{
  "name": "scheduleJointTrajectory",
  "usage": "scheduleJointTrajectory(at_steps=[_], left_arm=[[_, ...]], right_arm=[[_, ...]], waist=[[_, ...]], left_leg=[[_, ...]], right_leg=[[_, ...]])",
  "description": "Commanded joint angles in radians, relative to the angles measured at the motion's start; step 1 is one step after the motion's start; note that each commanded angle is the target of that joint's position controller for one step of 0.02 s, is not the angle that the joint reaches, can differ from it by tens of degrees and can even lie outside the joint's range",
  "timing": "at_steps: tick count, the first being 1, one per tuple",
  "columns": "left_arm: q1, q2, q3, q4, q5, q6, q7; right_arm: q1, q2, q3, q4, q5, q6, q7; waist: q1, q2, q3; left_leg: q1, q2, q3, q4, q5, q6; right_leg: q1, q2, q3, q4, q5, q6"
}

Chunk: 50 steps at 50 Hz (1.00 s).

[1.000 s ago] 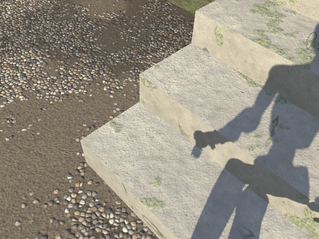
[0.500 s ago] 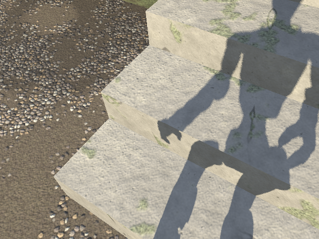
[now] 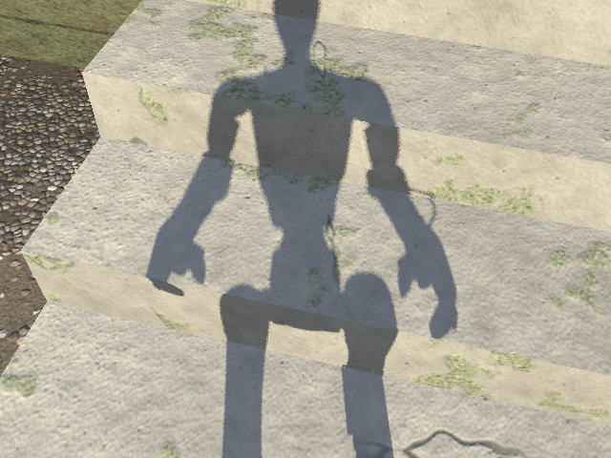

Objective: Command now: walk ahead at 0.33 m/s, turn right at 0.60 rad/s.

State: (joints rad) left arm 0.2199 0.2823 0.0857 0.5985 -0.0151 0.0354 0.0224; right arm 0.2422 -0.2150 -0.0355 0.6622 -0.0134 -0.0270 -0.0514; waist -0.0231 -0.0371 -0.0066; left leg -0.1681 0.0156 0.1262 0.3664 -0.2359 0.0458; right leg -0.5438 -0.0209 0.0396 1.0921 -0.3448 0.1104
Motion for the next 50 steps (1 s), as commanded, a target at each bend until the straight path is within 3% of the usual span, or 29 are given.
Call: scheduleJointTrajectory(at_steps=[1, 6, 8, 10, 11, 12, 13, 14, 15, 17, 19, 23, 26, 27, 28, 29, 30, 31, 32, 33, 34, 35, 36, 37, 39, 42, 44, 47, 50], left_arm=[[-0.108, 0.033, -0.008, -0.111, 0.009, -0.031, -0.017], [-0.127, 0.025, -0.024, -0.117, 0.012, -0.027, -0.038], [-0.038, 0.052, -0.005, -0.097, 0.016, -0.026, -0.041], [0.164, 0.104, 0.029, -0.012, 0.024, -0.023, -0.035], [0.211, 0.189, 0.041, -0.018, 0.014, -0.032, -0.026], [0.215, 0.276, 0.05, -0.049, 0.025, -0.059, -0.021], [0.239, 0.209, 0.044, -0.019, 0.017, -0.072, -0.023], [0.232, 0.148, 0.024, 0.016, 0.008, -0.072, -0.022], [0.19, 0.107, 0.007, 0.005, 0.012, -0.07, -0.027], [0.152, 0.083, -0.012, 0.017, 0.025, -0.068, -0.023], [0.248, 0.077, -0.022, 0.103, 0.021, -0.057, -0.02], [0.317, 0.007, -0.065, 0.219, 0.01, -0.035, -0.025], [0.294, 0.006, -0.078, 0.236, -0.02, -0.027, 0.004], [0.292, 0.041, -0.061, 0.235, -0.027, -0.025, 0.023], [0.249, 0.063, -0.051, 0.226, -0.039, -0.035, 0.032], [0.249, 0.107, -0.043, 0.236, -0.036, -0.053, 0.035], [0.273, 0.172, -0.029, 0.25, -0.015, -0.064, 0.041], [0.243, 0.25, -0.007, 0.27, 0.004, -0.063, 0.044], [0.172, 0.254, 0.006, 0.258, 0.016, -0.072, 0.05], [0.147, 0.124, -0.011, 0.206, 0.031, -0.096, 0.032], [0.208, -0.032, -0.038, 0.219, 0.033, -0.118, -0.022], [0.176, -0.022, -0.029, 0.199, 0.032, -0.132, -0.082], [0.03, -0.046, -0.046, 0.131, 0.011, -0.123, -0.106], [-0.071, -0.109, -0.082, 0.059, 0.006, -0.112, -0.11], [0.026, -0.134, -0.106, 0.067, -0.004, -0.085, -0.101], [0.045, -0.193, -0.15, 0.044, -0.016, -0.08, -0.077], [-0.032, -0.135, -0.15, 0.015, 0.009, -0.076, -0.062], [-0.043, -0.127, -0.139, 0.047, 0.004, -0.067, -0.035], [-0.219, -0.147, -0.142, -0.017, -0.015, -0.07, -0.027]], right_arm=[[-0.01, -0.197, -0.065, -0.051, 0.007, -0.02, 0.002], [-0.031, -0.222, -0.071, -0.027, 0.03, -0.022, 0.033], [-0.062, -0.252, -0.076, -0.019, 0.037, -0.019, 0.038], [-0.096, -0.199, -0.057, -0.017, 0.057, -0.016, 0.033], [-0.096, -0.091, -0.024, -0.065, 0.012, -0.027, 0.035], [-0.078, -0.079, -0.008, -0.104, 0.012, -0.06, 0.041], [-0.096, -0.149, -0.023, -0.095, 0.027, -0.079, 0.05], [-0.09, -0.164, -0.027, -0.086, 0.033, -0.087, 0.06], [-0.093, -0.138, -0.02, -0.069, 0.01, -0.089, 0.06], [-0.121, -0.093, -0.007, -0.079, -0.015, -0.083, 0.063], [-0.123, 0.013, 0.035, -0.096, 0.005, -0.077, 0.07], [-0.233, 0.085, 0.099, -0.204, 0.025, -0.078, 0.081], [-0.436, 0.096, 0.14, -0.35, -0.012, -0.092, 0.079], [-0.498, 0.117, 0.155, -0.408, -0.048, -0.092, 0.071], [-0.492, 0.098, 0.142, -0.42, -0.051, -0.096, 0.06], [-0.413, 0.042, 0.113, -0.411, -0.036, -0.104, 0.047], [-0.214, -0.04, 0.062, -0.36, -0.007, -0.1, 0.031], [-0.023, -0.155, 0.014, -0.311, 0.02, -0.082, 0.026], [0.127, -0.23, -0.014, -0.258, 0.024, -0.069, 0.032], [0.289, -0.319, -0.03, -0.152, -0.023, -0.065, 0.04], [0.362, -0.288, -0.028, -0.068, -0.063, -0.053, 0.029], [0.267, -0.167, -0.012, -0.068, -0.03, -0.042, 0.007], [0.213, -0.066, 0.011, 0.011, 0.012, -0.032, 0.001], [0.15, 0.048, 0.039, 0.084, -0.002, -0.039, 0.016], [0.05, 0.154, 0.063, 0.153, -0.034, -0.05, 0.037], [0.058, 0.099, 0.05, 0.225, -0.009, -0.05, 0.075], [0.044, 0.031, 0.042, 0.213, -0.01, -0.06, 0.07], [0.202, -0.025, 0.041, 0.258, -0.019, -0.073, 0.053], [0.388, -0.039, 0.029, 0.305, -0.011, -0.052, 0.035]], waist=[[-0.036, 0.158, 0.0], [-0.023, 0.164, 0.01], [0.045, 0.168, -0.067], [0.152, 0.06, -0.136], [0.119, -0.177, -0.087], [0.094, -0.219, -0.164], [0.129, -0.075, -0.144], [0.093, -0.034, -0.042], [0.072, 0.03, 0.02], [0.037, -0.007, 0.065], [0.042, -0.077, 0.064], [0.041, -0.042, 0.155], [0.057, -0.027, 0.158], [0.055, -0.046, 0.079], [0.023, -0.082, -0.005], [-0.041, -0.175, -0.11], [-0.135, -0.287, -0.29], [-0.229, -0.347, -0.342], [-0.285, -0.302, -0.368], [-0.229, 0.187, -0.455], [-0.186, 0.638, -0.546], [-0.146, 0.377, -0.409], [-0.106, 0.239, -0.121], [-0.027, 0.074, 0.062], [0.096, 0.028, 0.096], [0.142, 0.03, 0.123], [0.126, 0.013, 0.104], [0.05, 0.098, -0.007], [-0.064, 0.122, 0.092]], left_leg=[[0.126, 0.288, -0.23, -0.193, -0.048, 0.185], [0.011, 0.285, -0.114, -0.132, 0.086, 0.163], [0.043, 0.287, -0.078, 0.032, 0.45, 0.139], [-0.093, 0.18, 0.062, 0.48, 0.619, 0.047], [-0.509, 0.089, 0.037, 0.807, -0.22, -0.032], [-0.769, -0.026, -0.121, 1.069, -0.326, -0.087], [-0.864, 0.014, -0.205, 1.164, -0.276, -0.104], [-0.942, 0.042, -0.193, 1.174, -0.179, -0.091], [-0.957, 0.06, -0.179, 1.183, -0.091, -0.097], [-0.958, 0.047, -0.141, 1.34, -0.068, -0.119], [-1.138, 0.022, -0.101, 1.802, -0.193, -0.114], [-1.42, 0.047, -0.082, 2.017, -0.231, -0.073], [-1.16, 0.066, 0.009, 1.525, -0.032, -0.086], [-0.843, 0.072, 0.053, 1.338, 0.002, -0.076], [-0.543, 0.061, 0.083, 1.148, 0.007, -0.051], [-0.321, -0.003, 0.124, 1.06, -0.017, -0.028], [-0.131, -0.075, 0.101, 1.007, -0.141, -0.017], [-0.13, -0.073, 0.002, 0.832, -0.224, 0.002], [-0.041, -0.044, -0.155, 0.664, -0.274, 0.044], [0.22, 0.161, -0.582, 0.394, -0.179, 0.152], [0.376, 0.357, -1.209, -0.051, -0.196, 0.319], [0.249, 0.404, -1.281, -0.103, -0.384, 0.308], [0.037, 0.366, -1.082, -0.067, -0.547, 0.274], [-0.198, 0.326, -0.829, -0.018, -0.58, 0.217], [-0.379, 0.253, -0.512, 0.018, -0.366, 0.116], [-0.377, 0.216, -0.241, -0.043, -0.161, 0.085], [-0.448, 0.167, -0.095, -0.096, -0.12, 0.108], [-0.198, 0.241, -0.147, -0.121, -0.06, 0.177], [0.202, 0.323, -0.264, -0.125, -0.126, 0.17]], right_leg=[[-0.126, -0.031, -0.042, -0.065, -0.006, -0.028], [0.123, -0.006, -0.123, -0.296, -0.087, -0.12], [0.256, 0.037, -0.154, -0.448, -0.031, -0.166], [0.554, 0.105, -0.156, -0.712, 0.153, -0.223], [0.766, -0.101, 0.2, -0.721, 0.44, -0.274], [0.811, -0.362, 0.663, -0.779, 0.451, -0.525], [0.789, -0.386, 0.671, -0.834, 0.211, -0.578], [0.749, -0.329, 0.569, -0.835, 0.078, -0.519], [0.67, -0.27, 0.48, -0.821, 0.081, -0.466], [0.528, -0.221, 0.398, -0.806, 0.274, -0.436], [0.508, -0.23, 0.409, -0.801, 0.292, -0.444], [0.449, -0.195, 0.369, -0.809, 0.088, -0.354], [0.152, -0.088, 0.303, -0.922, 0.116, -0.327], [0.015, -0.102, 0.3, -1.066, 0.262, -0.351], [-0.01, -0.098, 0.252, -1.126, 0.438, -0.334], [0.066, -0.081, 0.208, -1.043, 0.944, -0.318], [0.268, -0.115, 0.207, -0.887, 1.565, -0.295], [0.509, -0.146, 0.198, -0.699, 1.885, -0.264], [0.543, -0.159, 0.222, -0.465, 1.91, -0.26], [0.29, -0.032, 0.221, -0.107, 1.244, -0.257], [-0.008, 0.252, 0.327, 0.357, 0.131, -0.233], [-0.167, 0.228, 0.365, 0.688, 0.058, -0.223], [-0.322, 0.169, 0.234, 0.799, 0.027, -0.237], [-0.382, 0.103, 0.177, 0.803, 0.026, -0.278], [-0.335, 0.058, 0.18, 0.911, 0.073, -0.305], [-0.503, 0.039, 0.176, 0.886, 0.179, -0.286], [-0.446, 0.038, 0.09, 0.658, 0.344, -0.217], [-0.529, 0.026, -0.003, 0.789, 0.372, -0.142], [-0.978, -0.024, 0.074, 0.924, 0.157, -0.128]])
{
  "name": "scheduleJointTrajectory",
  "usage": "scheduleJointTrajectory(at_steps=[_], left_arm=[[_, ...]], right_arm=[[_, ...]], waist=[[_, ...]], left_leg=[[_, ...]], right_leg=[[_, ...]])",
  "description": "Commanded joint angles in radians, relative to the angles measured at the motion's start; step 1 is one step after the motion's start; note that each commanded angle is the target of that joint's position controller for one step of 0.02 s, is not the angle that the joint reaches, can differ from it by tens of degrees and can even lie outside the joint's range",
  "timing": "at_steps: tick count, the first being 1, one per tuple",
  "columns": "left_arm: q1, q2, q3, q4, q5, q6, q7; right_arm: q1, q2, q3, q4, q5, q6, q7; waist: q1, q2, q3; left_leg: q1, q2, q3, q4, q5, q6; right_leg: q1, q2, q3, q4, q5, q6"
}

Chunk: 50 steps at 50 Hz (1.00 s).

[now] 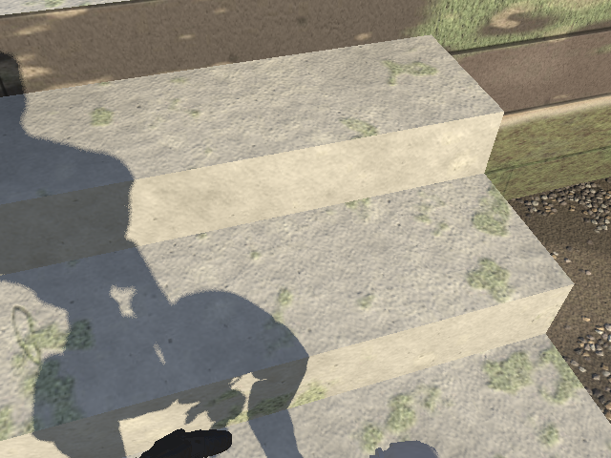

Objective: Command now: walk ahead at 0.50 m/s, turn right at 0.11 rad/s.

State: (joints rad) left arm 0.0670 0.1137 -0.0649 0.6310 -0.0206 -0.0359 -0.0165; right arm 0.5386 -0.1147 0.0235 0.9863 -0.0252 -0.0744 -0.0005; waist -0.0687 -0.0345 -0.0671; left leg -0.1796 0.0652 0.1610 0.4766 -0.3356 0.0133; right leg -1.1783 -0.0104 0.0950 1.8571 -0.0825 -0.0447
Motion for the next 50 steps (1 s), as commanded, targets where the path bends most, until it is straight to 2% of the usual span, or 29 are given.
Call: scheduleJointTrajectory(at_steps=[1, 6, 7, 9, 11, 12, 13, 14, 15, 16, 17, 19, 22, 27, 30, 35, 36, 38, 39, 40, 41, 42, 43, 44, 45, 46, 47, 48, 50], left_arm=[[-0.143, 0.011, 0.005, -0.08, -0.011, -0.003, 0.008], [-0.374, -0.073, -0.063, -0.24, -0.02, -0.031, -0.033], [-0.42, -0.072, -0.071, -0.282, -0.012, -0.035, -0.047], [-0.418, -0.081, -0.084, -0.296, 0.002, -0.045, -0.077], [-0.029, 0.088, 0.018, -0.204, -0.012, -0.071, -0.049], [0.19, 0.225, 0.08, -0.13, -0.017, -0.056, -0.032], [0.329, 0.36, 0.131, -0.066, 0.033, -0.04, -0.022], [0.438, 0.434, 0.149, 0.039, 0.042, -0.014, -0.01], [0.389, 0.344, 0.126, 0.043, 0.061, -0.011, -0.004], [0.306, 0.288, 0.115, 0.074, 0.037, -0.019, -0.023], [0.253, 0.212, 0.102, 0.129, 0.02, -0.024, -0.032], [0.18, 0.019, 0.055, 0.219, 0.06, -0.05, -0.047], [0.207, -0.022, 0.052, 0.297, 0.046, -0.071, -0.044], [0.229, 0.042, 0.035, 0.313, 0.092, -0.06, -0.008], [0.368, 0.066, 0.023, 0.351, 0.078, -0.029, 0.001], [0.457, 0.093, 0.023, 0.339, 0.066, -0.006, 0.068], [0.461, 0.178, 0.049, 0.343, 0.056, -0.013, 0.093], [0.442, 0.222, 0.066, 0.342, 0.018, -0.008, 0.112], [0.438, 0.264, 0.076, 0.341, -0.005, -0.019, 0.107], [0.454, 0.313, 0.085, 0.335, 0.005, -0.023, 0.106], [0.42, 0.328, 0.083, 0.325, 0.014, -0.01, 0.101], [0.339, 0.345, 0.092, 0.265, 0.024, -0.004, 0.093], [0.34, 0.281, 0.082, 0.19, 0.031, -0.033, 0.073], [0.235, 0.199, 0.069, 0.174, 0.05, -0.076, 0.025], [0.237, 0.176, 0.085, 0.156, 0.023, -0.108, -0.024], [0.146, 0.158, 0.083, 0.099, 0.007, -0.108, -0.044], [0.042, 0.1, 0.068, 0.027, 0.024, -0.108, -0.049], [0.041, 0.047, 0.054, 0.012, 0.049, -0.096, -0.042], [0.129, -0.008, 0.015, -0.014, 0.061, -0.097, -0.045]], right_arm=[[0.129, -0.126, -0.03, -0.014, -0.005, 0.005, -0.026], [0.13, -0.128, -0.041, -0.01, 0.019, 0.038, -0.082], [0.133, -0.111, -0.035, 0.001, 0.032, 0.05, -0.088], [0.094, -0.164, -0.046, 0.016, 0.076, 0.046, -0.069], [0.111, -0.295, -0.05, 0.052, 0.029, 0.01, -0.024], [0.044, -0.395, -0.077, 0.022, 0.029, 0.005, -0.016], [0.097, -0.31, -0.073, -0.01, 0.034, -0.006, -0.022], [0.134, -0.161, -0.048, -0.004, 0.031, -0.027, 0.006], [0.126, -0.125, -0.067, 0.03, 0.057, -0.039, 0.03], [-0.025, -0.066, -0.065, -0.038, 0.078, -0.036, 0.03], [-0.198, -0.007, -0.042, -0.13, 0.059, -0.027, 0.027], [-0.319, -0.059, -0.041, -0.228, 0.059, -0.02, 0.024], [-0.262, 0.006, -0.009, -0.236, 0.068, 0.013, 0.032], [-0.334, -0.021, -0.002, -0.236, 0.039, 0.063, 0.03], [-0.411, 0.015, 0.021, -0.294, 0.057, 0.074, 0.032], [-0.783, 0.001, 0.055, -0.502, 0.05, 0.041, 0.053], [-0.808, 0.024, 0.076, -0.534, 0.047, 0.04, 0.066], [-0.842, 0.009, 0.084, -0.55, 0.054, 0.039, 0.079], [-0.811, -0.007, 0.061, -0.526, 0.048, 0.033, 0.077], [-0.743, -0.041, 0.036, -0.507, 0.042, 0.027, 0.072], [-0.564, -0.089, 0.01, -0.459, 0.038, 0.035, 0.067], [-0.375, -0.226, -0.043, -0.41, 0.027, 0.039, 0.075], [-0.233, -0.351, -0.091, -0.377, 0.003, 0.059, 0.069], [-0.227, -0.4, -0.11, -0.365, -0.001, 0.084, 0.033], [-0.216, -0.339, -0.089, -0.325, -0.032, 0.072, 0.009], [-0.162, -0.215, -0.058, -0.275, -0.023, 0.063, 0.01], [-0.184, -0.096, -0.026, -0.228, -0.012, 0.047, 0.027], [-0.226, -0.028, -0.006, -0.197, -0.008, 0.031, 0.034], [-0.251, -0.023, -0.005, -0.149, -0.002, 0.013, 0.047]], waist=[[-0.05, 0.123, 0.176], [-0.062, 0.121, 0.267], [-0.059, 0.126, 0.27], [-0.009, 0.163, 0.159], [0.221, 0.362, -0.121], [0.347, 0.411, -0.211], [0.331, 0.139, -0.366], [0.235, -0.304, -0.532], [0.206, -0.185, -0.52], [0.181, -0.11, -0.348], [0.154, -0.067, -0.162], [0.078, -0.046, -0.006], [0.004, -0.033, 0.053], [0.006, -0.026, 0.104], [0.043, -0.011, 0.17], [0.127, 0.023, 0.204], [0.112, -0.057, 0.152], [0.095, -0.011, 0.114], [0.076, -0.048, 0.044], [0.035, -0.135, -0.023], [-0.05, -0.274, -0.145], [-0.138, -0.336, -0.228], [-0.139, -0.058, -0.336], [-0.111, 0.247, -0.411], [-0.053, 0.193, -0.417], [-0.025, 0.095, -0.257], [0.038, -0.017, -0.038], [0.102, -0.061, 0.018], [0.172, -0.015, 0.05]], left_leg=[[0.315, 0.294, -0.324, -0.237, -0.012, 0.191], [0.315, 0.311, -0.265, -0.371, -0.124, 0.143], [0.167, 0.303, -0.254, -0.466, -0.073, 0.142], [-0.265, 0.237, -0.101, -0.663, 0.244, 0.165], [-0.033, 0.211, -0.046, -0.209, 1.58, 0.131], [0.11, 0.196, -0.099, 0.005, 1.71, 0.08], [-0.118, 0.142, -0.182, 0.349, 1.376, 0.018], [-0.227, -0.08, -0.264, 0.697, 0.228, -0.009], [-0.274, -0.111, -0.4, 1.118, 0.155, -0.022], [-0.395, -0.09, -0.394, 1.283, 0.171, 0.006], [-0.522, -0.05, -0.341, 1.336, 0.204, 0.051], [-0.606, 0.002, -0.338, 1.472, 0.27, 0.156], [-0.753, -0.017, -0.358, 1.485, 0.271, 0.218], [-0.926, -0.096, -0.218, 1.553, 0.399, 0.12], [-1.266, -0.086, -0.262, 1.833, 0.224, 0.123], [-1.303, -0.019, -0.096, 1.435, 0.246, 0.064], [-1.147, 0.046, -0.02, 1.286, 0.151, 0.066], [-0.861, 0.033, 0.059, 0.937, 0.058, 0.101], [-0.681, -0.066, 0.173, 0.867, -0.035, 0.135], [-0.591, -0.144, 0.216, 0.85, -0.111, 0.159], [-0.494, -0.202, 0.17, 0.765, -0.143, 0.203], [-0.275, -0.205, -0.012, 0.582, -0.115, 0.259], [0.121, -0.033, -0.515, 0.369, -0.282, 0.37], [0.272, 0.142, -1.11, -0.14, -0.519, 0.465], [0.224, 0.185, -1.22, -0.249, -0.535, 0.369], [0.076, 0.159, -1.101, -0.184, -0.512, 0.293], [-0.147, 0.109, -0.94, -0.098, -0.443, 0.262], [-0.251, 0.057, -0.764, -0.035, -0.343, 0.221], [-0.261, -0.014, -0.59, -0.064, -0.152, 0.188]], right_leg=[[-0.454, -0.055, 0.037, 0.173, -0.168, 0.039], [-0.627, -0.186, -0.083, 0.065, -0.343, 0.075], [-0.448, -0.231, -0.11, -0.063, -0.243, 0.057], [0.453, -0.165, -0.306, -0.485, -0.154, -0.011], [0.931, 0.037, -0.324, -0.54, -0.242, -0.09], [1.003, 0.049, -0.202, -0.776, -0.206, -0.109], [1.29, -0.148, 0.259, -0.909, -0.134, -0.202], [1.367, -0.351, 0.773, -1.421, -0.243, -0.259], [1.256, -0.4, 0.862, -1.526, -0.429, -0.231], [1.089, -0.398, 0.722, -1.519, -0.562, -0.169], [0.949, -0.354, 0.553, -1.473, -0.61, -0.12], [0.754, -0.33, 0.302, -1.413, -0.447, -0.079], [0.819, -0.281, 0.029, -1.477, -0.199, -0.024], [0.788, -0.249, -0.24, -1.565, -0.008, -0.018], [1.005, -0.293, -0.201, -1.546, -0.03, -0.017], [1.013, -0.261, -0.279, -1.666, -0.009, 0.029], [0.998, -0.294, -0.311, -1.804, 0.13, -0.002], [1.027, -0.27, -0.392, -1.815, 0.465, -0.014], [1.095, -0.286, -0.413, -1.714, 1.086, -0.034], [1.192, -0.327, -0.402, -1.578, 1.599, -0.057], [1.338, -0.356, -0.37, -1.408, 1.947, -0.091], [1.291, -0.307, -0.343, -1.135, 1.957, -0.077], [0.85, -0.187, -0.291, -0.795, 1.439, -0.03], [0.573, 0.108, -0.13, -0.359, 0.033, 0.03], [0.498, 0.076, 0.111, -0.076, -0.016, -0.006], [0.399, 0.049, 0.11, 0.015, -0.019, -0.037], [0.293, 0.034, 0.061, 0.077, -0.023, -0.062], [0.249, -0.007, 0.042, 0.1, -0.006, -0.088], [0.145, -0.019, 0.029, 0.268, -0.053, -0.125]])
Over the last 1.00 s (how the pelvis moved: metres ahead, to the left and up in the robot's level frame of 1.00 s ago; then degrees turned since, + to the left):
0.39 -0.15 0.17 -28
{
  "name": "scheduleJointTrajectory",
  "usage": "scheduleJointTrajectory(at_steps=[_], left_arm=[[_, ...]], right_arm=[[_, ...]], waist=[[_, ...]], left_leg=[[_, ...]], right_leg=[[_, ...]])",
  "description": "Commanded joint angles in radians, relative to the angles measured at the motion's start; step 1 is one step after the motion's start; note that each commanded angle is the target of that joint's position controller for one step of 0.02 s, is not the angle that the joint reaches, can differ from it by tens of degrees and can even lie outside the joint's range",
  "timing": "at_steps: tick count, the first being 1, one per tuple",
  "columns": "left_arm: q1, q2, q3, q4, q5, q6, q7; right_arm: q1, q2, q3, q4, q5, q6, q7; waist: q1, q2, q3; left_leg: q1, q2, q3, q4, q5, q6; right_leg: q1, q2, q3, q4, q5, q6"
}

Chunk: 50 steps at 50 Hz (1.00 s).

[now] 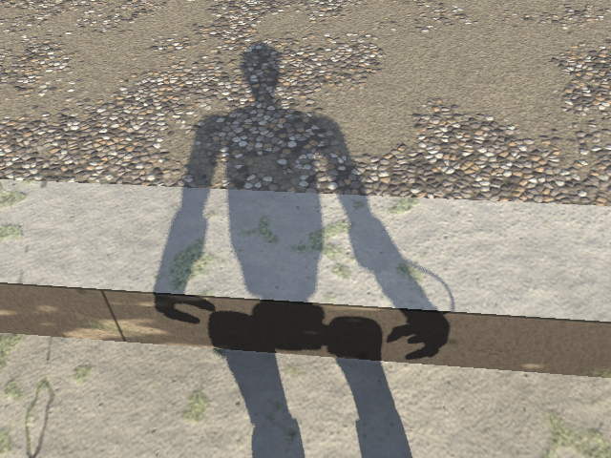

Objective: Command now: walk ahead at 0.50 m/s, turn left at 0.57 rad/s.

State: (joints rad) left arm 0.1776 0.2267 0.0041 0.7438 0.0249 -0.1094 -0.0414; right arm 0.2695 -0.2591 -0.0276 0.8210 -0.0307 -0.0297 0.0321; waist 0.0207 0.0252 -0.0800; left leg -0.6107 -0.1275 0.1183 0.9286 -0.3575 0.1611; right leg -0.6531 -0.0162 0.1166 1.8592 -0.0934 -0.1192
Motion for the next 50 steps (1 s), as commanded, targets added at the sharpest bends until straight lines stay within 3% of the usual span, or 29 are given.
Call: scheduleJointTrajectory(at_steps=[1, 3, 5, 6, 9, 11, 12, 14, 15, 16, 18, 19, 20, 21, 22, 23, 24, 25, 27, 30, 32, 34, 38, 43, 45, 46, 48, 49, 50], left_arm=[[0.05, -0.138, -0.072, -0.126, 0.016, -0.024, -0.018], [0.007, -0.109, -0.082, -0.143, 0.007, -0.02, -0.011], [-0.069, -0.096, -0.09, -0.161, 0.022, -0.016, -0.003], [-0.101, -0.139, -0.098, -0.152, 0.016, -0.014, 0.008], [-0.171, -0.166, -0.118, -0.19, -0.033, -0.019, 0.01], [-0.307, -0.179, -0.133, -0.245, -0.028, -0.042, 0.004], [-0.407, -0.195, -0.148, -0.295, -0.01, -0.051, 0.001], [-0.569, -0.212, -0.164, -0.372, 0.003, -0.059, 0.013], [-0.584, -0.205, -0.172, -0.399, 0.009, -0.052, 0.013], [-0.524, -0.176, -0.148, -0.381, 0.002, -0.046, 0.014], [-0.227, -0.071, -0.065, -0.299, -0.017, -0.035, 0.042], [-0.075, 0.043, -0.017, -0.267, -0.03, -0.029, 0.043], [0.116, 0.151, 0.026, -0.213, -0.032, -0.03, 0.037], [0.243, 0.229, 0.053, -0.146, 0.014, -0.023, 0.037], [0.272, 0.243, 0.062, -0.122, 0.04, -0.005, 0.059], [0.17, 0.138, 0.041, -0.104, 0.006, 0.013, 0.083], [0.1, 0.032, 0.012, -0.057, -0.016, 0.03, 0.093], [0.06, -0.078, -0.013, 0.011, -0.008, 0.033, 0.085], [0.033, -0.156, -0.027, 0.085, 0.021, 0.023, 0.07], [0.086, -0.105, -0.016, 0.163, 0.001, 0.007, 0.036], [0.07, -0.037, -0.008, 0.141, 0.013, 0.017, 0.027], [0.088, 0.009, -0.005, 0.125, 0.019, 0.007, 0.049], [0.191, 0.115, 0.023, 0.107, 0.019, -0.006, 0.066], [0.234, 0.119, 0.042, 0.071, 0.003, 0.053, 0.08], [0.168, 0.174, 0.059, 0.04, -0.02, 0.067, 0.088], [0.188, 0.204, 0.068, 0.042, -0.033, 0.07, 0.087], [0.149, 0.265, 0.089, 0.046, -0.059, 0.083, 0.077], [0.098, 0.242, 0.086, 0.04, -0.07, 0.077, 0.068], [0.055, 0.158, 0.062, 0.035, -0.055, 0.051, 0.057]], right_arm=[[0.01, 0.101, 0.039, 0.028, 0.01, -0.033, 0.021], [-0.005, 0.082, 0.041, 0.024, 0.009, -0.025, 0.02], [0.038, 0.081, 0.048, 0.03, 0.015, -0.022, 0.009], [0.111, 0.068, 0.045, 0.053, -0.004, -0.019, 0.003], [0.23, 0.057, 0.047, 0.098, -0.004, -0.006, 0.001], [0.285, 0.089, 0.052, 0.12, 0.006, 0.015, -0.01], [0.309, 0.085, 0.05, 0.119, 0.025, 0.028, -0.019], [0.352, 0.102, 0.045, 0.132, 0.035, 0.037, -0.06], [0.316, 0.052, 0.03, 0.12, 0.049, 0.041, -0.079], [0.232, 0.037, 0.018, 0.09, 0.053, 0.038, -0.08], [0.239, -0.039, 0.004, 0.1, 0.024, 0.018, -0.079], [0.181, -0.11, -0.013, 0.087, 0.032, 0.011, -0.08], [0.075, -0.119, -0.02, 0.052, 0.019, -0.01, -0.077], [0.088, -0.005, -0.012, -0.005, 0.033, -0.033, -0.056], [0.099, 0.105, 0.013, -0.033, 0.01, -0.058, -0.019], [0.033, 0.078, 0.002, -0.08, 0.004, -0.058, 0.02], [-0.055, 0.102, 0.012, -0.159, 0.013, -0.039, 0.029], [-0.088, 0.111, 0.021, -0.2, 0.009, -0.018, 0.03], [0.011, 0.121, 0.027, -0.177, 0.039, 0.008, 0.032], [0.017, 0.186, 0.065, -0.187, 0.046, 0.025, 0.013], [-0.061, 0.138, 0.069, -0.21, 0.028, 0.023, 0.004], [-0.146, 0.074, 0.06, -0.233, 0.009, 0.016, -0.001], [-0.235, 0.039, 0.038, -0.236, 0.043, 0.012, 0.009], [-0.382, 0.064, 0.035, -0.262, 0.059, 0.033, 0.038], [-0.367, 0.044, 0.02, -0.272, 0.053, 0.04, 0.044], [-0.337, 0.009, -0.006, -0.273, 0.056, 0.043, 0.035], [-0.107, -0.063, -0.06, -0.243, 0.06, 0.036, 0.021], [0.049, -0.088, -0.085, -0.195, 0.049, 0.028, 0.013], [0.159, -0.157, -0.114, -0.148, 0.025, 0.036, -0.008]], waist=[[0.102, -0.074, 0.065], [0.106, -0.073, 0.086], [0.078, -0.045, 0.078], [0.034, 0.042, 0.046], [-0.022, 0.098, 0.104], [-0.071, 0.087, 0.134], [-0.097, 0.053, 0.121], [-0.125, 0.093, 0.119], [-0.099, 0.107, 0.096], [-0.045, 0.145, 0.044], [0.094, 0.238, -0.193], [0.184, 0.252, -0.225], [0.278, 0.221, -0.277], [0.223, -0.235, -0.407], [0.191, -0.556, -0.477], [0.133, -0.382, -0.29], [0.055, -0.247, -0.077], [-0.012, -0.105, 0.059], [-0.104, -0.051, 0.124], [-0.13, -0.065, 0.162], [-0.117, -0.038, 0.15], [-0.088, -0.054, 0.1], [-0.007, -0.043, 0.055], [0.079, -0.079, 0.15], [0.048, -0.097, 0.152], [0.038, -0.118, 0.124], [-0.083, -0.199, 0.007], [-0.169, -0.206, -0.022], [-0.224, -0.165, -0.028]], left_leg=[[0.174, 0.163, -0.462, -0.493, -0.033, 0.021], [0.116, 0.153, -0.39, -0.507, 0.015, 0.004], [0.052, 0.142, -0.399, -0.518, 0.027, 0.002], [0.111, 0.179, -0.478, -0.504, 0.051, 0.039], [0.32, 0.234, -0.616, -0.557, -0.072, 0.066], [0.437, 0.244, -0.64, -0.573, -0.028, 0.064], [0.415, 0.224, -0.634, -0.604, -0.031, 0.056], [0.375, 0.276, -0.669, -0.729, 0.075, 0.094], [0.315, 0.277, -0.603, -0.862, 0.158, 0.112], [0.225, 0.258, -0.499, -0.883, 0.358, 0.093], [0.366, 0.274, -0.452, -0.712, 1.292, 0.069], [0.542, 0.255, -0.409, -0.521, 1.561, 0.029], [0.48, 0.233, -0.439, -0.262, 1.593, 0.017], [0.158, 0.091, -0.385, 0.058, 1.114, -0.01], [-0.037, -0.065, -0.449, 0.526, 0.25, -0.058], [-0.161, -0.029, -0.448, 0.819, 0.239, -0.074], [-0.254, 0.029, -0.346, 0.917, 0.262, -0.06], [-0.281, 0.081, -0.281, 0.951, 0.297, -0.024], [-0.233, 0.134, -0.268, 0.926, 0.309, 0.007], [-0.405, 0.154, -0.268, 0.952, 0.317, 0.03], [-0.387, 0.139, -0.209, 0.785, 0.409, -0.01], [-0.322, 0.145, -0.134, 0.627, 0.464, -0.077], [-0.442, 0.207, -0.156, 0.45, 0.467, -0.09], [-0.429, 0.248, -0.088, 0.18, 0.322, -0.106], [-0.194, 0.199, 0.004, -0.028, 0.234, -0.094], [-0.065, 0.138, 0.054, -0.093, 0.227, -0.09], [0.21, 0.068, 0.064, -0.215, 0.211, -0.041], [0.403, 0.058, 0.023, -0.466, 0.368, -0.001], [0.639, 0.119, -0.114, -0.589, 0.636, 0.025]], right_leg=[[-0.429, -0.036, -0.001, 0.217, -0.002, -0.05], [-0.481, -0.071, -0.052, 0.104, 0.063, -0.013], [-0.49, -0.084, -0.123, 0.023, 0.187, 0.037], [-0.598, -0.058, -0.171, 0.265, 0.149, 0.064], [-0.901, -0.074, -0.107, 0.432, -0.044, 0.082], [-1.007, -0.081, -0.131, 0.354, -0.086, 0.095], [-0.958, -0.077, -0.162, 0.172, -0.057, 0.109], [-0.838, -0.092, -0.149, -0.042, -0.107, 0.123], [-0.628, -0.086, -0.249, -0.24, -0.154, 0.123], [-0.29, -0.08, -0.292, -0.451, -0.19, 0.107], [0.195, 0.061, -0.326, -0.538, -0.328, 0.089], [0.235, 0.056, -0.219, -0.716, -0.419, 0.057], [0.427, -0.027, -0.001, -0.833, -0.446, -0.012], [0.741, -0.226, 0.443, -1.155, -0.498, -0.115], [0.821, -0.41, 0.999, -1.558, -0.567, -0.209], [0.633, -0.412, 0.976, -1.586, -0.637, -0.17], [0.406, -0.404, 0.733, -1.528, -0.74, -0.113], [0.213, -0.371, 0.487, -1.422, -0.709, -0.06], [0.082, -0.294, 0.112, -1.389, -0.471, 0.027], [0.16, -0.274, -0.088, -1.469, -0.3, 0.061], [0.125, -0.229, -0.219, -1.511, -0.242, 0.046], [0.156, -0.225, -0.284, -1.603, -0.185, 0.006], [0.522, -0.312, -0.273, -1.62, -0.046, -0.003], [0.711, -0.363, -0.318, -1.649, 0.066, -0.008], [0.672, -0.332, -0.394, -1.619, 0.377, 0.012], [0.684, -0.319, -0.403, -1.564, 0.67, 0.01], [0.717, -0.294, -0.406, -1.307, 1.042, 0.012], [0.658, -0.245, -0.405, -1.138, 0.987, 0.029], [0.423, -0.185, -0.371, -0.864, 0.686, 0.07]])
Over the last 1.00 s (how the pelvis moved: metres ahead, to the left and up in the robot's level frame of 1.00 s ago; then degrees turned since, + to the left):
0.62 -0.07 0.29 20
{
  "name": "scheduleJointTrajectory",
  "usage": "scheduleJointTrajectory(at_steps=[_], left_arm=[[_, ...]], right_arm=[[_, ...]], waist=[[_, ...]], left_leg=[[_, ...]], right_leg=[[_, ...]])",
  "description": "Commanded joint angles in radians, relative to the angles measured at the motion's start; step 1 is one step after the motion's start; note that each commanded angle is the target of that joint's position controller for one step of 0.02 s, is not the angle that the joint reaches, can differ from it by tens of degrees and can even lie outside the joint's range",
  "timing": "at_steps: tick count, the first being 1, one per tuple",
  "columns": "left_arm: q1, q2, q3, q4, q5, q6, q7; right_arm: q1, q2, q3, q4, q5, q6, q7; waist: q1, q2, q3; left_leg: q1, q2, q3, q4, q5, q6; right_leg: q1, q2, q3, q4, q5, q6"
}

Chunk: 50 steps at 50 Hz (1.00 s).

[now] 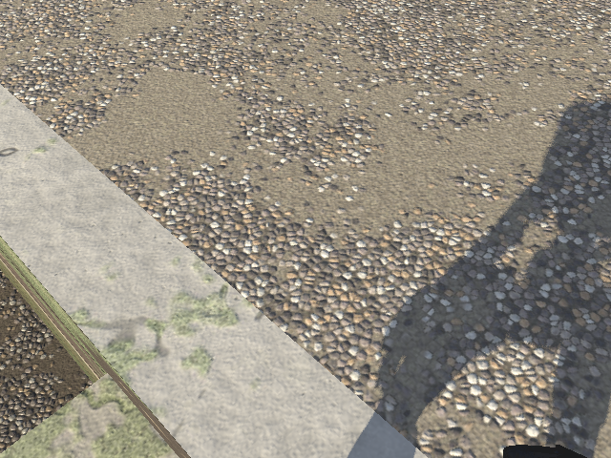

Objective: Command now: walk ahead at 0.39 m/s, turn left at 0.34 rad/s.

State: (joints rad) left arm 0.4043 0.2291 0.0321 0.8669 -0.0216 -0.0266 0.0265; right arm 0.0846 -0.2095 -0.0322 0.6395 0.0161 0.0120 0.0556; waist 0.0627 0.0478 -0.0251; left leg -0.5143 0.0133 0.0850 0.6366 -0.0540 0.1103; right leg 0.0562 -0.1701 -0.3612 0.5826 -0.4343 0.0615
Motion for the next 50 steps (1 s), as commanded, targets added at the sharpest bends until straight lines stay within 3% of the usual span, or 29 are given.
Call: scheduleJointTrajectory(at_steps=[1, 2, 3, 4, 5, 6, 8, 10, 12, 14, 16, 18, 20, 21, 22, 23, 24, 25, 26, 27, 30, 35, 37, 40, 44, 47, 48, 49, 50], left_arm=[[-0.108, -0.043, -0.012, -0.097, 0.055, -0.061, -0.026], [-0.019, -0.037, -0.012, -0.037, -0.003, -0.105, -0.04], [-0.087, 0.029, 0.009, -0.054, -0.036, -0.103, -0.04], [-0.204, -0.002, -0.004, -0.116, -0.032, -0.09, -0.033], [-0.291, -0.082, -0.034, -0.154, -0.028, -0.087, -0.035], [-0.287, -0.125, -0.056, -0.181, -0.027, -0.075, -0.045], [-0.261, -0.174, -0.088, -0.224, -0.033, -0.043, -0.062], [-0.291, -0.16, -0.111, -0.286, -0.037, -0.029, -0.049], [-0.389, -0.049, -0.099, -0.346, 0.014, -0.017, -0.011], [-0.428, -0.061, -0.102, -0.363, 0.022, 0.001, 0.014], [-0.482, -0.119, -0.12, -0.372, 0.016, 0.007, 0.02], [-0.471, -0.123, -0.116, -0.361, 0.016, 0.012, -0.005], [-0.364, -0.059, -0.087, -0.362, 0.015, 0.009, -0.035], [-0.282, 0.012, -0.057, -0.354, 0.009, 0.009, -0.048], [-0.196, 0.162, -0.008, -0.344, 0.032, 0.011, -0.056], [-0.18, 0.234, 0.015, -0.32, 0.037, 0.043, -0.034], [-0.237, 0.229, 0.012, -0.342, 0.093, 0.05, -0.013], [-0.281, 0.131, -0.019, -0.323, 0.064, 0.032, -0.014], [-0.308, 0.061, -0.026, -0.296, 0.03, 0.018, -0.024], [-0.316, 0.037, -0.025, -0.259, 0.016, 0.01, -0.032], [-0.306, 0.023, -0.013, -0.238, 0.02, 0.0, -0.034], [-0.174, 0.099, 0.014, -0.242, 0.009, 0.026, 0.01], [-0.163, 0.106, 0.02, -0.274, 0.009, 0.072, 0.048], [-0.196, 0.157, 0.038, -0.339, 0.02, 0.065, 0.049], [-0.189, 0.128, 0.035, -0.367, 0.016, 0.075, 0.02], [-0.232, 0.121, 0.04, -0.369, -0.005, 0.065, -0.001], [-0.209, 0.078, 0.028, -0.375, 0.008, 0.054, -0.011], [-0.128, 0.033, 0.015, -0.373, 0.011, 0.043, -0.018], [-0.104, 0.13, 0.041, -0.358, 0.003, 0.034, -0.018]], right_arm=[[0.408, -0.345, -0.121, 0.084, -0.06, 0.007, -0.051], [0.498, -0.267, -0.092, 0.097, -0.104, 0.003, -0.055], [0.466, -0.234, -0.084, 0.11, -0.084, 0.005, -0.057], [0.433, -0.172, -0.065, 0.148, -0.038, 0.013, -0.056], [0.404, -0.101, -0.041, 0.179, -0.026, 0.015, -0.051], [0.356, -0.016, -0.007, 0.207, -0.038, 0.013, -0.047], [0.3, 0.038, 0.026, 0.225, -0.059, 0.006, -0.04], [0.168, 0.021, 0.044, 0.196, -0.076, 0.004, -0.04], [0.077, -0.025, 0.054, 0.184, -0.09, -0.028, -0.046], [0.156, -0.109, 0.036, 0.226, -0.071, -0.049, -0.062], [0.285, -0.168, 0.01, 0.273, -0.027, -0.023, -0.083], [0.357, -0.216, -0.008, 0.272, -0.016, 0.006, -0.106], [0.308, -0.233, -0.019, 0.22, -0.009, 0.019, -0.12], [0.27, -0.233, -0.023, 0.19, -0.013, 0.014, -0.123], [0.243, -0.224, -0.028, 0.123, -0.038, -0.016, -0.128], [0.207, -0.136, -0.009, 0.089, -0.059, -0.042, -0.088], [0.141, -0.106, -0.026, 0.074, -0.042, -0.061, -0.04], [0.112, -0.044, -0.014, 0.032, -0.016, -0.056, -0.016], [0.058, -0.025, 0.002, -0.003, -0.003, -0.048, -0.021], [0.098, -0.025, 0.007, -0.013, -0.013, -0.052, -0.042], [0.171, -0.014, 0.028, -0.055, -0.034, -0.06, -0.067], [0.022, -0.028, 0.045, -0.146, -0.047, -0.064, -0.104], [-0.079, 0.017, 0.07, -0.182, -0.019, -0.05, -0.107], [-0.044, -0.055, 0.042, -0.151, -0.008, -0.052, -0.099], [-0.057, -0.064, 0.025, -0.143, -0.009, -0.068, -0.087], [0.019, -0.094, -0.013, -0.108, -0.003, -0.079, -0.083], [0.055, -0.147, -0.034, -0.107, -0.02, -0.079, -0.087], [0.01, -0.195, -0.041, -0.141, -0.048, -0.064, -0.098], [0.074, -0.151, -0.042, -0.134, -0.059, -0.062, -0.1]], waist=[[-0.14, 0.173, -0.164], [-0.199, 0.019, -0.467], [-0.209, 0.01, -0.458], [-0.188, -0.033, -0.314], [-0.162, -0.059, -0.186], [-0.108, -0.041, -0.11], [-0.028, -0.017, -0.023], [0.047, -0.019, 0.055], [0.065, 0.061, 0.095], [0.052, 0.124, -0.002], [0.011, 0.099, -0.073], [-0.004, 0.123, -0.127], [0.009, 0.233, -0.206], [0.047, 0.213, -0.272], [0.061, -0.008, -0.342], [0.038, -0.409, -0.406], [0.044, -0.36, -0.346], [-0.015, -0.207, -0.196], [-0.042, -0.132, 0.001], [-0.106, -0.08, 0.082], [-0.157, -0.066, 0.029], [-0.091, -0.132, -0.081], [-0.052, -0.146, -0.125], [-0.039, -0.197, -0.197], [-0.019, -0.182, -0.113], [-0.075, -0.2, -0.069], [-0.073, -0.118, -0.126], [-0.009, 0.165, -0.126], [-0.029, 0.281, -0.172]], left_leg=[[0.887, 0.286, -0.456, -0.087, 1.224, 0.21], [0.993, 0.438, -0.658, -0.132, 1.175, 0.349], [0.955, 0.436, -0.638, -0.213, 0.784, 0.373], [0.876, 0.396, -0.534, -0.251, 0.432, 0.283], [0.759, 0.349, -0.446, -0.268, 0.224, 0.202], [0.619, 0.333, -0.396, -0.29, 0.121, 0.16], [0.39, 0.349, -0.309, -0.313, 0.014, 0.095], [0.11, 0.301, -0.131, -0.371, -0.021, 0.031], [-0.213, 0.186, 0.043, -0.527, 0.072, 0.04], [-0.05, 0.165, 0.109, -0.575, 0.327, 0.042], [0.253, 0.18, 0.142, -0.52, 0.629, 0.029], [0.493, 0.245, 0.131, -0.372, 1.201, 0.042], [0.712, 0.336, 0.085, -0.186, 1.62, 0.079], [0.738, 0.323, 0.092, -0.043, 1.663, 0.077], [0.472, 0.239, 0.068, 0.243, 1.38, 0.045], [0.077, -0.005, 0.002, 0.571, 0.068, -0.03], [-0.136, -0.167, -0.229, 1.166, -0.32, -0.09], [-0.264, -0.117, -0.272, 1.277, -0.368, -0.091], [-0.345, -0.091, -0.219, 1.273, -0.369, -0.088], [-0.363, -0.05, -0.188, 1.199, -0.331, -0.083], [-0.301, -0.026, -0.158, 1.185, -0.232, -0.073], [-0.374, -0.027, -0.086, 0.703, -0.151, -0.148], [-0.261, -0.067, -0.034, 0.382, -0.277, -0.182], [-0.181, -0.039, -0.115, 0.328, -0.171, -0.188], [-0.062, -0.059, -0.145, 0.118, -0.233, -0.157], [0.198, -0.032, -0.152, -0.227, -0.041, -0.118], [0.375, 0.107, -0.255, -0.203, 0.084, -0.064], [0.507, 0.325, -0.512, -0.222, 0.387, 0.092], [0.462, 0.443, -0.708, -0.285, 0.342, 0.214]], right_leg=[[-0.757, 0.176, 0.127, 1.032, -0.188, -0.019], [-0.848, 0.235, 0.544, 1.441, -0.188, -0.036], [-1.005, 0.238, 0.578, 1.659, -0.134, -0.047], [-1.185, 0.2, 0.476, 1.766, -0.134, -0.052], [-1.299, 0.202, 0.444, 1.832, -0.108, -0.066], [-1.341, 0.216, 0.46, 1.96, -0.088, -0.09], [-1.408, 0.218, 0.495, 2.114, 0.021, -0.117], [-1.369, 0.193, 0.483, 1.89, 0.119, -0.104], [-1.065, 0.203, 0.35, 1.47, 0.247, -0.057], [-0.946, 0.146, 0.259, 1.304, 0.247, -0.047], [-0.943, 0.122, 0.197, 1.106, 0.131, -0.078], [-0.916, 0.165, 0.138, 0.949, -0.097, -0.12], [-0.875, 0.219, 0.185, 0.745, -0.256, -0.169], [-0.741, 0.228, 0.298, 0.566, -0.132, -0.202], [-0.495, 0.122, 0.672, 0.431, 0.111, -0.284], [-0.265, -0.019, 1.166, 0.001, 0.085, -0.437], [-0.284, -0.107, 1.473, -0.255, 0.236, -0.494], [-0.424, -0.101, 1.275, -0.192, 0.252, -0.426], [-0.556, -0.02, 1.088, -0.103, 0.167, -0.356], [-0.627, 0.039, 0.906, -0.054, 0.116, -0.28], [-0.603, 0.125, 0.741, -0.028, 0.253, -0.241], [-0.301, 0.161, 0.692, -0.073, 0.611, -0.26], [-0.274, 0.17, 0.657, -0.116, 0.643, -0.206], [-0.229, 0.078, 0.773, -0.115, 0.653, -0.232], [-0.265, 0.074, 0.865, -0.101, 0.557, -0.261], [-0.313, 0.141, 0.86, -0.027, 0.464, -0.218], [-0.413, 0.195, 0.789, 0.125, 0.259, -0.182], [-0.642, 0.343, 0.603, 0.344, -0.187, -0.107], [-0.704, 0.307, 0.519, 0.556, -0.288, -0.044]])
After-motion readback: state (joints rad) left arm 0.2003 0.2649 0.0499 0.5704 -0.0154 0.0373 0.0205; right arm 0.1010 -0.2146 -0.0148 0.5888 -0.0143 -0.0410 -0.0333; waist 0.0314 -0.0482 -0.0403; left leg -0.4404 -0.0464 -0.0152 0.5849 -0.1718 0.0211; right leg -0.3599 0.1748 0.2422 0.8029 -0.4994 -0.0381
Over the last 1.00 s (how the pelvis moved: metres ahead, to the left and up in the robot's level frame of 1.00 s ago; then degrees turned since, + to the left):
0.55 0.07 0.22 36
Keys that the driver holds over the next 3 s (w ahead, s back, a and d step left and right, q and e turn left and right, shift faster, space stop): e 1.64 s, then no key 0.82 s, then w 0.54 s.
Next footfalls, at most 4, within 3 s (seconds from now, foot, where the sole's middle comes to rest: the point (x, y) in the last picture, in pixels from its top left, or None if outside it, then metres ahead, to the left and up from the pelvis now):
0.42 right None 0.27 -0.12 -0.58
0.96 left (342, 456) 0.45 0.01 -0.58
1.44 right None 0.26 -0.17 -0.58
1.88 left None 0.44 -0.02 -0.58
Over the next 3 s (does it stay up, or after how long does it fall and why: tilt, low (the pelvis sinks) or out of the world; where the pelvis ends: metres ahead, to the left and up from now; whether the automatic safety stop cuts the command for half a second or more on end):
stays up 0.41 -0.19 0.20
